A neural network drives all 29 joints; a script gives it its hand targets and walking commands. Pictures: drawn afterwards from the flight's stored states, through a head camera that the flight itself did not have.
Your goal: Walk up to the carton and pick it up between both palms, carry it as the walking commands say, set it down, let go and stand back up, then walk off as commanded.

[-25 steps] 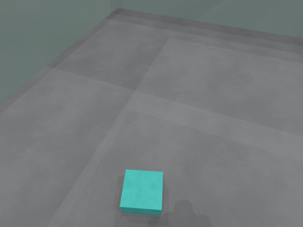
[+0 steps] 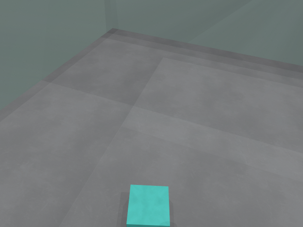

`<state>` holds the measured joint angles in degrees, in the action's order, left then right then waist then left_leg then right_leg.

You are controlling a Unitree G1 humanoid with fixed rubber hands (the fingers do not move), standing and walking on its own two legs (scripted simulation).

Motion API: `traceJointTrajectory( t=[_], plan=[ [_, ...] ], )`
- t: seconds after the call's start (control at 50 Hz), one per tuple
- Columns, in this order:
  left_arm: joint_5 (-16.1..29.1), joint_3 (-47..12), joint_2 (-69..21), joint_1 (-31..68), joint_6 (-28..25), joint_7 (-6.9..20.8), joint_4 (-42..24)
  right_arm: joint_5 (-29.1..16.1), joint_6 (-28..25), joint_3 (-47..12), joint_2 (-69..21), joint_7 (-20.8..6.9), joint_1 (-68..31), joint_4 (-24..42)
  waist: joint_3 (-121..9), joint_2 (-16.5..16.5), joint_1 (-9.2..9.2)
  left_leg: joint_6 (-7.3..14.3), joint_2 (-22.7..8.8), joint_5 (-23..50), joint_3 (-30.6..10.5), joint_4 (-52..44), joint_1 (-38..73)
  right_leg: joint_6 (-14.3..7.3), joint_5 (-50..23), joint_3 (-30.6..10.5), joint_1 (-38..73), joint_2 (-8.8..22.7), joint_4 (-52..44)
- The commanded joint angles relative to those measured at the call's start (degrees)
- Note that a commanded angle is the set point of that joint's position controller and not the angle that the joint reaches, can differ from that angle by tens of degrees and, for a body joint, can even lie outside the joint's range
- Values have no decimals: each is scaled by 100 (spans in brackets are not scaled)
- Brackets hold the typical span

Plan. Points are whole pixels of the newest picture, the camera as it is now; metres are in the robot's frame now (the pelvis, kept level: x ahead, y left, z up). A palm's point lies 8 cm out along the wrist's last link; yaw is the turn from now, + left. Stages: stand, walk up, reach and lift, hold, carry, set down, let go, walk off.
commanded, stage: walk up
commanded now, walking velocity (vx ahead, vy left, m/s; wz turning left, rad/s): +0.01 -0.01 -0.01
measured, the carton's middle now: (148, 208) +0.41 -0.02 -0.70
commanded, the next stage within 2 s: stand in 0.54 s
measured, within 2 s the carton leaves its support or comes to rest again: neither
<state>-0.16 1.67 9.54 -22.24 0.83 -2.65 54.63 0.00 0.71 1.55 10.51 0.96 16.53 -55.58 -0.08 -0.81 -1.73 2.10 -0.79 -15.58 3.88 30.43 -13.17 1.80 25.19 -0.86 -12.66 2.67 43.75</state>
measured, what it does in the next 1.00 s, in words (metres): steps on the spot: right foot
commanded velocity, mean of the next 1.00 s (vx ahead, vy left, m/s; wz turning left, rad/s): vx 0.01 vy -0.01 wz -0.01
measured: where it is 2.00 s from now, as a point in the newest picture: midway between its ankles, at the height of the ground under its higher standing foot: outside the picture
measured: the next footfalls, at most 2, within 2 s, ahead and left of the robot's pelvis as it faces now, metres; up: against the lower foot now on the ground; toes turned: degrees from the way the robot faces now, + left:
right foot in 0.34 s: +0.04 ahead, -0.15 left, +0.00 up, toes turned +1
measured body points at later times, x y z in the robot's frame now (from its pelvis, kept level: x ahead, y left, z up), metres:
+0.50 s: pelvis +0.00 -0.02 +0.00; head +0.00 -0.05 +0.45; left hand +0.01 +0.22 -0.13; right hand +0.04 -0.25 -0.16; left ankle +0.01 +0.09 -0.74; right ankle +0.00 -0.15 -0.74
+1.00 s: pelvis +0.00 -0.02 +0.00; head +0.00 -0.01 +0.45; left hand +0.02 +0.21 -0.15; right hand +0.03 -0.26 -0.14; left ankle +0.01 +0.09 -0.74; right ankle +0.00 -0.15 -0.74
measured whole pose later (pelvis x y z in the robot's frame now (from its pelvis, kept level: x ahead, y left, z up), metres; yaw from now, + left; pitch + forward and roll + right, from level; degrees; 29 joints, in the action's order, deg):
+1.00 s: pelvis +0.00 -0.02 +0.00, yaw -1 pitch -1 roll +0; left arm 0.0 0.9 8.9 -19.9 3.0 -1.7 52.1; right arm 0.0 3.0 1.4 10.5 1.2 17.8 -52.8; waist 0.0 -1.1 -1.8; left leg 1.1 -1.0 -14.2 5.3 26.6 -12.7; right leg 1.4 15.9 0.2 -13.5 2.0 28.5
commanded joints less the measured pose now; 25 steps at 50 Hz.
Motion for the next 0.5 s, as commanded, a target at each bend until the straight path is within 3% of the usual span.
traceJointTrajectory(
  t=[0.0, 0.02, 0.04, 0.06, 0.08, 0.1, 0.14, 0.2, 0.24, 0.26, 0.3, 0.32, 0.34, 0.36, 0.4, 0.48],
  plan=[
    [-96, 124, 275, -527, 159, 163, 249, 43, -187, -11, 578, 66, -117, 235, 1402, 1344, -37, 103, -1390, -538, -1389, -2384, -1009, -38, -358, -153, -527, -54, 558],
    [-168, 163, 323, -646, 148, 159, 327, 138, -252, 57, 504, 42, 101, 213, 1012, 1162, 55, 96, -1475, -1055, -1567, -2448, -606, -86, -469, -121, -572, -60, 537],
    [-136, 163, 270, -591, 158, 134, 322, 87, -246, 45, 522, 58, 41, 236, 1132, 1256, 8, 35, -1481, -52, -1402, -2271, -585, -30, -412, -145, -528, -58, 404],
    [-139, 133, 224, -622, 123, 126, 275, 108, -253, 45, 495, 55, 109, 251, 813, 1399, 11, 112, -1272, 122, -1192, -2166, -368, -50, -429, -63, -400, -79, 206],
    [-122, 168, 317, -546, 123, 102, 300, 125, -275, 72, 514, 71, 264, 202, 722, 1224, 91, 70, -1398, 583, -1326, -2071, -19, -37, -362, -25, -463, -137, 58],
    [-99, 135, 271, -521, 100, 89, 244, 83, -254, 49, 539, 82, 342, 179, 657, 1322, 76, 168, -1302, 1441, -1131, -1827, 242, -13, -267, -12, -472, -107, -214],
    [-63, 104, 249, -347, 61, 56, 181, 101, -244, 54, 583, 93, 460, 137, 385, 1348, 169, 341, -1348, 2414, -1083, -1544, 650, -3, -124, 38, -430, -123, -619],
    [-35, 31, 225, -322, -48, 34, 161, 96, -170, 47, 601, 127, 469, 108, 115, 1087, 168, 463, -1226, 3137, -835, -1120, 930, -2, -613, 276, -97, -140, -1618],
    [-54, 9, 208, -564, -114, 29, 311, 75, -117, 64, 674, 140, 290, 158, -27, 951, 102, 308, -1061, 2693, -662, -940, 840, -42, -1469, 374, 377, -104, -2456],
    [-96, 13, 321, -547, -153, 25, 348, 42, -104, 28, 532, 130, 294, 143, -40, 636, 109, 162, -885, 2175, -548, -899, 570, -99, -1974, 192, 678, 137, -2565],
    [-138, 24, 443, -300, -218, 42, 287, -2, -103, -59, 269, 108, 303, 175, 168, -245, 244, -28, -406, 900, -285, -918, 97, -312, -2476, -560, 712, 733, -2822],
    [-126, 40, 471, -214, -242, 51, 285, -13, -91, -72, 263, 85, 284, 153, 189, -403, 235, -60, -269, 556, -251, -965, 113, -373, -2325, -626, 596, 810, -2829],
    [-108, 65, 475, -204, -230, 51, 305, -12, -87, -53, 256, 83, 193, 111, 248, -307, 158, -66, -302, 529, -306, -1054, 410, -423, -2292, -591, 232, 760, -2714],
    [-118, 90, 495, -187, -233, 60, 331, -16, -103, -52, 276, 90, 279, 113, 283, -544, 181, -29, -371, 577, -360, -1060, 575, -425, -2169, -578, 24, 651, -2718],
    [-112, 80, 349, -83, -236, 86, 328, 6, -145, -40, 329, 69, 359, 57, 302, -677, 173, -23, -448, 555, -499, -1040, 567, -365, -1531, -454, -44, 456, -2878],
    [-106, 66, 350, -60, -240, 103, 338, 6, -163, -27, 399, 44, 420, 0, 373, -854, 166, -87, -394, 594, -448, -1012, 483, -388, -1458, -523, -106, 524, -2962]
  ],
)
